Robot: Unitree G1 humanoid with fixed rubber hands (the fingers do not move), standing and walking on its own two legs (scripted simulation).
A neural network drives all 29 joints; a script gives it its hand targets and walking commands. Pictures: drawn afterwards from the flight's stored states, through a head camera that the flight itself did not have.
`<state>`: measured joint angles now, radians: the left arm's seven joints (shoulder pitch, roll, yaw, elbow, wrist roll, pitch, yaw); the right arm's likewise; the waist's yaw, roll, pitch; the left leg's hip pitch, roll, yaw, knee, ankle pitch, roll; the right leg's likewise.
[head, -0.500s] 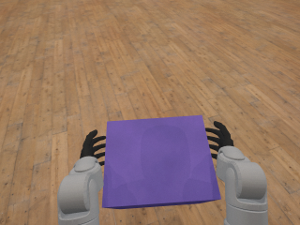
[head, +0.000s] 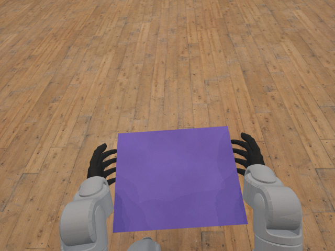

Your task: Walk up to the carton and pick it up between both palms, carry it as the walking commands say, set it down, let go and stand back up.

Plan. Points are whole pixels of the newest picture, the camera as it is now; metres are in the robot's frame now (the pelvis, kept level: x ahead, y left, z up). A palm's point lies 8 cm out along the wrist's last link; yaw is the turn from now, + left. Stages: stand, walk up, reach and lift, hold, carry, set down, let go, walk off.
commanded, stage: carry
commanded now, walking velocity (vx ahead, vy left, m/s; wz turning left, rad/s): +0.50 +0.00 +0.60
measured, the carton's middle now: (175, 183) +0.27 +0.01 +0.00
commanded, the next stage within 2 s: none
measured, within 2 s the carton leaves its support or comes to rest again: neither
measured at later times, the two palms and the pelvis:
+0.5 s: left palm (85, 94) +0.53 +0.27 +0.08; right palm (183, 66) +0.61 -0.03 +0.10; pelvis +0.32 +0.06 +0.00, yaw +14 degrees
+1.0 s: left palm (71, 46) +0.80 +0.39 +0.10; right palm (141, 21) +0.98 +0.14 +0.09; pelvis +0.67 +0.12 +0.00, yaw +33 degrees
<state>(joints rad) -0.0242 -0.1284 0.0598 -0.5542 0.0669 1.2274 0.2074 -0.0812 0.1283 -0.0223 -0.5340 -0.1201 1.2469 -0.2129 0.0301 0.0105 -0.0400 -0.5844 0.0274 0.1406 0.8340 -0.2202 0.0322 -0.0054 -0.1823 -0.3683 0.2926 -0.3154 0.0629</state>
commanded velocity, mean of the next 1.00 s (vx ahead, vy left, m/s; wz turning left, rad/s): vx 0.50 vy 0.00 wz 0.60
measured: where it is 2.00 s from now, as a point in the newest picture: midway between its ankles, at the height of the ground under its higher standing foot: (112, 122)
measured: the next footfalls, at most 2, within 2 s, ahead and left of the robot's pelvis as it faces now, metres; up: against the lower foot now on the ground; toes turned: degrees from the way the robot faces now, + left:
left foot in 0.14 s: +0.28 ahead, +0.09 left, +0.00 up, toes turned +10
right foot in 0.70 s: +0.70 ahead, +0.01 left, +0.00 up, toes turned +10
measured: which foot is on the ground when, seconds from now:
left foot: up 0.00-0.12, down 0.14-0.72, up 0.74-1.00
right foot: down 0.00-0.16, up 0.18-0.68, down 0.70-1.00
